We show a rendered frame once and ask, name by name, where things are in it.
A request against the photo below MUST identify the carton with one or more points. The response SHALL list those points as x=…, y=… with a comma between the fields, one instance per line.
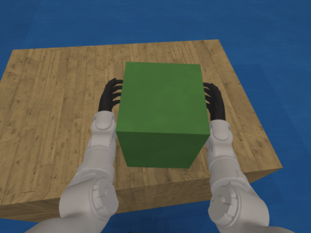
x=162, y=119

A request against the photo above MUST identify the pedestal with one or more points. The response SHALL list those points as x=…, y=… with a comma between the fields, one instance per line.
x=48, y=98

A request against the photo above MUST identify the robot right upper arm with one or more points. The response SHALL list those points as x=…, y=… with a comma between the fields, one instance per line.
x=236, y=211

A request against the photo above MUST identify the robot left upper arm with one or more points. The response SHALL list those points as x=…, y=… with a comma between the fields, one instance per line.
x=85, y=207

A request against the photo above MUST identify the left robot hand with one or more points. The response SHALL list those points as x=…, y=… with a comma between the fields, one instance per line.
x=106, y=101

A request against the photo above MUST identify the robot right forearm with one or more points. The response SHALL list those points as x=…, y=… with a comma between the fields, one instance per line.
x=222, y=162

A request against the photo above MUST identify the right robot hand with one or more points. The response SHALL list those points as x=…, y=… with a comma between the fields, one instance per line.
x=216, y=106

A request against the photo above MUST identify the robot left forearm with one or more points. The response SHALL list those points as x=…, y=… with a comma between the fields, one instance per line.
x=100, y=152

